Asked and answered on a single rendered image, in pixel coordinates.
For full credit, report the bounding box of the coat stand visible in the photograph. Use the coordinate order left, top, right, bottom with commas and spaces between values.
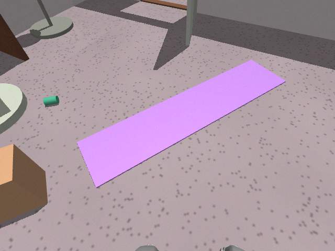
30, 0, 73, 39

